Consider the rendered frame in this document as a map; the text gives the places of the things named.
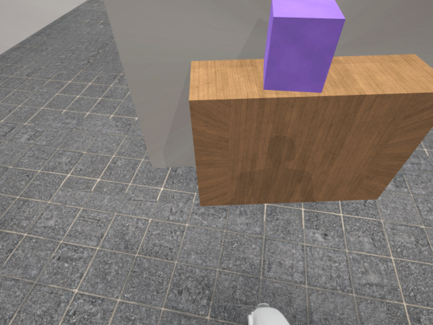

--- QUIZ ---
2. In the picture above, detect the carton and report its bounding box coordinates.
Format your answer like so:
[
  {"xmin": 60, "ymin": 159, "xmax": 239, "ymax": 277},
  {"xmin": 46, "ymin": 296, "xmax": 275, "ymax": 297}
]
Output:
[{"xmin": 264, "ymin": 0, "xmax": 345, "ymax": 93}]

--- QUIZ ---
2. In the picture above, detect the robot right thigh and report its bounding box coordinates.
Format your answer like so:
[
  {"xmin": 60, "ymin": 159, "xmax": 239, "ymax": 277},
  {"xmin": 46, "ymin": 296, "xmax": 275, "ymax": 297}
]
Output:
[{"xmin": 248, "ymin": 307, "xmax": 290, "ymax": 325}]

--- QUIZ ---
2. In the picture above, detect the right robot shin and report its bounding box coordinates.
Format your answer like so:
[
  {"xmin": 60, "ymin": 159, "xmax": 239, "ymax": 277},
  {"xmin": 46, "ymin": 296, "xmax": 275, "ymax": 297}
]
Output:
[{"xmin": 256, "ymin": 303, "xmax": 270, "ymax": 309}]

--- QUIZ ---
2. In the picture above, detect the pedestal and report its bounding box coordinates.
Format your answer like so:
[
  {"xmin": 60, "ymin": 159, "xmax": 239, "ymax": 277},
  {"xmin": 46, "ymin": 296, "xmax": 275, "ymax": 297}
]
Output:
[{"xmin": 189, "ymin": 54, "xmax": 433, "ymax": 207}]

